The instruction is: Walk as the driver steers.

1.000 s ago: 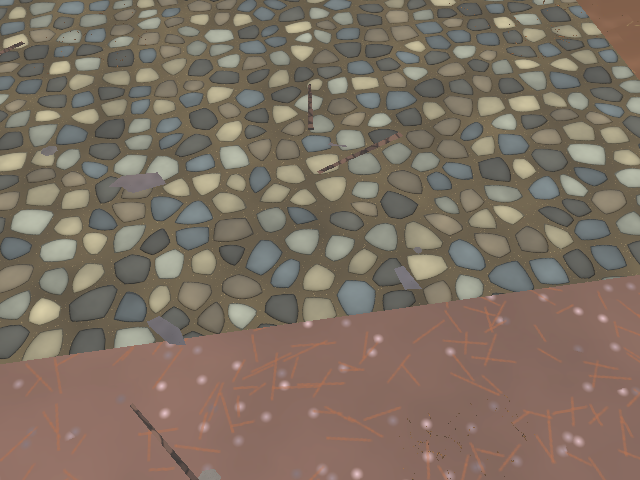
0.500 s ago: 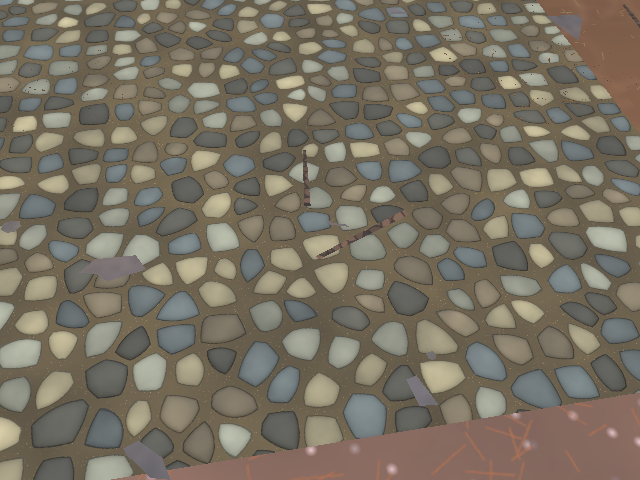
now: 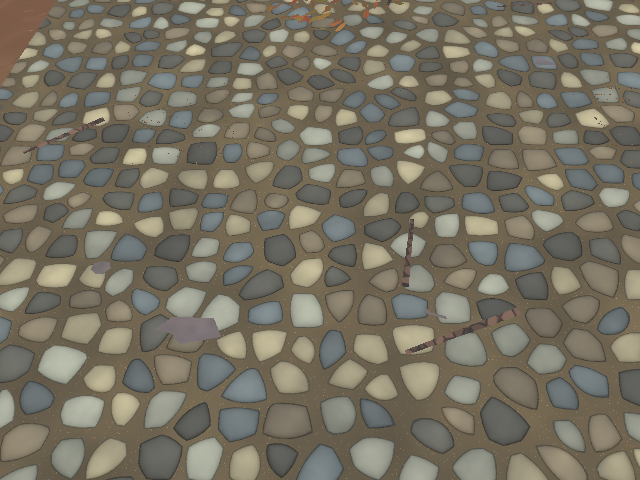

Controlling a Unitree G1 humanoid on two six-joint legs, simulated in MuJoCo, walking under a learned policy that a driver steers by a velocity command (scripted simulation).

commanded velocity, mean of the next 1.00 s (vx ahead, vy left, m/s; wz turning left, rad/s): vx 0.45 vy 0.00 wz -0.09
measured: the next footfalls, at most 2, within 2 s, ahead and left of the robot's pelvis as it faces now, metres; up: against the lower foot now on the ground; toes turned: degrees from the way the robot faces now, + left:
left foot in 0.38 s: +0.32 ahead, +0.13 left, +0.00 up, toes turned +9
right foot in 0.90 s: +0.61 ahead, -0.04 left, +0.00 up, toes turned -10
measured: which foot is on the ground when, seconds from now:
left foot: up 0.00-0.36, down 0.38-0.90, up 0.92-1.00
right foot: down 0.00-0.38, up 0.40-0.88, down 0.90-1.00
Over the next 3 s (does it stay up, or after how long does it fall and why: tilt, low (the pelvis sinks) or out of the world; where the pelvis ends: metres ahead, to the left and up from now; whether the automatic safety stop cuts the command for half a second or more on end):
stays up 0.92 -0.07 -0.01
